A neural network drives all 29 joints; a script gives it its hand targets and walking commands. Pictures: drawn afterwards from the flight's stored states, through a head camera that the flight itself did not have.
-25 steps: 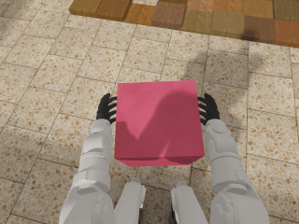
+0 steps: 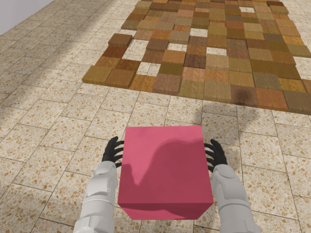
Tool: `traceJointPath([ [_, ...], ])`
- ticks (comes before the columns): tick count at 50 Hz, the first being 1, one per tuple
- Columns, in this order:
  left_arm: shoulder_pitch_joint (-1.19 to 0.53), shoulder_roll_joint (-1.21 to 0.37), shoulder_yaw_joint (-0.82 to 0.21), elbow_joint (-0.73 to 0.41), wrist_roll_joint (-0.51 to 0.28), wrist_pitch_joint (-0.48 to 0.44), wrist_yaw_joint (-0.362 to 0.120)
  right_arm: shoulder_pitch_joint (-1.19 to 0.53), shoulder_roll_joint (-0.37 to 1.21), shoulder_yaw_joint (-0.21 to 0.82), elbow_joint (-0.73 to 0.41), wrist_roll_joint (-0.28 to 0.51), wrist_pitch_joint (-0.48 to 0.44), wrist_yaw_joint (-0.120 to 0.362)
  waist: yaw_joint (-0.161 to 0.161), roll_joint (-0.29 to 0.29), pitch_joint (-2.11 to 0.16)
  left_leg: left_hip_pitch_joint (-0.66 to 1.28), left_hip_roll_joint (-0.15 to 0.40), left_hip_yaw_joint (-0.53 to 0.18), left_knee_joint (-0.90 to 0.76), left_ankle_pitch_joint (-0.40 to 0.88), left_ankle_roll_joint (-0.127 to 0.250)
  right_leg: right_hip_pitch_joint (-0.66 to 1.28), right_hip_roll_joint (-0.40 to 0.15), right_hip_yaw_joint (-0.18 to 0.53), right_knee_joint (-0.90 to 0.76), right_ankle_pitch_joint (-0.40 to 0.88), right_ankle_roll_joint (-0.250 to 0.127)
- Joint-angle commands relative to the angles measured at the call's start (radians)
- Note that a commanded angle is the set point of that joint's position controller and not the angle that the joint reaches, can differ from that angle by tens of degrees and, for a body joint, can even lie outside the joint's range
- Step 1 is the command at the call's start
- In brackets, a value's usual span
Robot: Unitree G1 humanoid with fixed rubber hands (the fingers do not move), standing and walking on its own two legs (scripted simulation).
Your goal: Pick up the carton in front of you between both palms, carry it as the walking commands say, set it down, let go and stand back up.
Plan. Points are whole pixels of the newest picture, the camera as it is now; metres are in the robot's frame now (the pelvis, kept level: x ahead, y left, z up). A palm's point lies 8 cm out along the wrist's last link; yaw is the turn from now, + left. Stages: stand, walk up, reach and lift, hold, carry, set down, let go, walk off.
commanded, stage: reach and lift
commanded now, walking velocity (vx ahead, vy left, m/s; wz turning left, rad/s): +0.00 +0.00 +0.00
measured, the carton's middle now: (163, 176) +0.30 +0.00 -0.08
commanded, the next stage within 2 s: hold in 1.12 s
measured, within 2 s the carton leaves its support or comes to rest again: neither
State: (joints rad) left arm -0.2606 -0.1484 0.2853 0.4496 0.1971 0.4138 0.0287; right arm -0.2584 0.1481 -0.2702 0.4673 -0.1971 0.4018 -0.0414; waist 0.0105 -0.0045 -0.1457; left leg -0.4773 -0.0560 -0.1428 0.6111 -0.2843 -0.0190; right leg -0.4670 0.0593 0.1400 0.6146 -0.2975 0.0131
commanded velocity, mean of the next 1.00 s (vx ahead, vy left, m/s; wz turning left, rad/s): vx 0.00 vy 0.00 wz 0.00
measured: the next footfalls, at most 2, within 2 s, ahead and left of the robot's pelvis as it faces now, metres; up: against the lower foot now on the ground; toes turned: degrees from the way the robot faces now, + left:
none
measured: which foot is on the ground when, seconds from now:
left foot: down 0.00-1.00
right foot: down 0.00-1.00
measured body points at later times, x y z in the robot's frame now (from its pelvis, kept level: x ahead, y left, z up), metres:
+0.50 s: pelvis -0.02 +0.00 +0.01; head -0.04 +0.00 +0.46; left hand +0.30 +0.15 +0.04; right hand +0.29 -0.15 +0.03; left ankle +0.01 +0.13 -0.73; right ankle +0.00 -0.13 -0.73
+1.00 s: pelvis +0.00 +0.00 +0.02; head -0.03 +0.00 +0.47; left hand +0.30 +0.15 +0.05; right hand +0.30 -0.15 +0.05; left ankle +0.01 +0.13 -0.73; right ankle +0.00 -0.13 -0.73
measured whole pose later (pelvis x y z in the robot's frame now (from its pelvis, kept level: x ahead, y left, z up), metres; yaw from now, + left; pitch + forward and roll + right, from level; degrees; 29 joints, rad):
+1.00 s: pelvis +0.00 +0.00 +0.02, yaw +0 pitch -5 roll +0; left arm -0.26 -0.15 0.24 0.29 0.28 0.68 -0.01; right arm -0.25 0.15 -0.23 0.30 -0.28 0.68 0.00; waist 0.00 0.00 -0.01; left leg -0.08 -0.04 -0.13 0.36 -0.20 -0.01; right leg -0.07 0.04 0.14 0.36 -0.21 0.01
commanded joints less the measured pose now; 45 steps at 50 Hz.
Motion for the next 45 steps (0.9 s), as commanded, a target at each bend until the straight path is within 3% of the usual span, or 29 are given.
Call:
traceJointPath([
  [1,-0.403,-0.967,-0.622,0.0,-0.152,0.053,-0.245,-0.438,0.962,0.604,-0.024,0.154,0.051,0.255,-0.002,0.006,-0.266,0.289,-0.042,0.057,-0.127,0.347,-0.002,0.248,0.038,-0.05,-0.14,0.343,0.003],
  [5,-0.383,-0.971,-0.623,-0.048,-0.16,0.122,-0.254,-0.414,0.958,0.602,-0.08,0.16,0.12,0.265,-0.009,0.008,-0.168,0.348,-0.04,0.059,-0.193,0.312,-0.004,0.307,0.036,-0.055,-0.206,0.303,-0.001],
  [10,-0.404,-0.945,-0.537,-0.019,-0.123,0.181,-0.264,-0.442,0.932,0.523,-0.055,0.128,0.182,0.281,-0.006,0.008,-0.021,0.342,-0.032,0.071,-0.246,0.166,0.005,0.299,0.03,-0.067,-0.255,0.164,-0.008],
  [13,-0.464,-0.953,-0.505,-0.003,-0.11,0.186,-0.272,-0.506,0.937,0.494,-0.039,0.117,0.187,0.292,-0.003,0.009,0.001,0.338,-0.027,0.075,-0.249,0.103,0.01,0.289,0.028,-0.071,-0.257,0.1,-0.011],
  [21,-0.569,-0.979,-0.514,-0.013,-0.114,0.184,-0.283,-0.605,0.959,0.501,-0.049,0.117,0.182,0.299,-0.008,0.007,-0.069,0.373,-0.028,0.079,-0.237,0.095,0.008,0.31,0.029,-0.073,-0.249,0.084,-0.011],
  [45,-0.425,-0.935,-0.56,-0.146,-0.146,0.234,-0.274,-0.452,0.933,0.548,-0.179,0.148,0.238,0.282,-0.006,0.003,-0.092,0.468,-0.042,0.076,-0.277,0.321,-0.002,0.424,0.038,-0.064,-0.288,0.317,0.005],
])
